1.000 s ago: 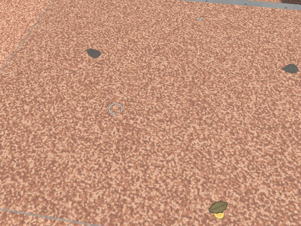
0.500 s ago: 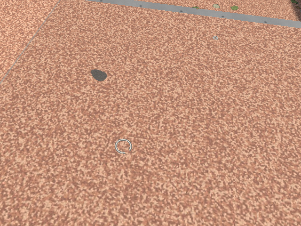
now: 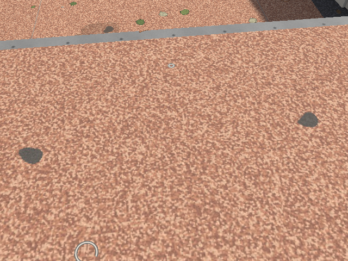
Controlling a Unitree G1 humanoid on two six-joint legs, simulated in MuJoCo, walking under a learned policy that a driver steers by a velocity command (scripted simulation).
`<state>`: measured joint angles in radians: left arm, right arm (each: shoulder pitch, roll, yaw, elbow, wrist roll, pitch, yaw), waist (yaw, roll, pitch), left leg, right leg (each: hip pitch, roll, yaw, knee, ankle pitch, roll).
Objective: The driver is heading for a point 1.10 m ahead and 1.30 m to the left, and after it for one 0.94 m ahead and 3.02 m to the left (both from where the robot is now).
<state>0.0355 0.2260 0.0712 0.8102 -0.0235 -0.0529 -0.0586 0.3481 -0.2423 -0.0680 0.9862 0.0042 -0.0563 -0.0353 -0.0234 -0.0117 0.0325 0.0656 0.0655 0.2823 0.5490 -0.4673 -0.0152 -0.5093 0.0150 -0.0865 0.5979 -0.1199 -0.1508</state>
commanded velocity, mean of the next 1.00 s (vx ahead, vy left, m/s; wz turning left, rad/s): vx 0.50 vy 0.00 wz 0.37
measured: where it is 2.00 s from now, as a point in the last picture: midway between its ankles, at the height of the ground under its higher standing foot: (78, 144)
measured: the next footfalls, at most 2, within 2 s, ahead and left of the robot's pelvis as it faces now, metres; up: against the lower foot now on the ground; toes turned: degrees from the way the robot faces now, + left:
left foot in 0.54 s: +0.47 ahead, +0.15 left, +0.00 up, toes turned +13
right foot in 1.00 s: +0.79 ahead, +0.04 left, +0.00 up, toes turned +31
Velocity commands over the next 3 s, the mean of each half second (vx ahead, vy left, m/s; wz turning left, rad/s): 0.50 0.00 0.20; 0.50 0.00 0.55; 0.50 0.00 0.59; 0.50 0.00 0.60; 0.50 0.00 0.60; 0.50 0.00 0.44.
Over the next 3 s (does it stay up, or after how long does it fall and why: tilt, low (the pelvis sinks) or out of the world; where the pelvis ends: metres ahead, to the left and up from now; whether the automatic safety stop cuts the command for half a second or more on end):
stays up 1.09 0.98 0.02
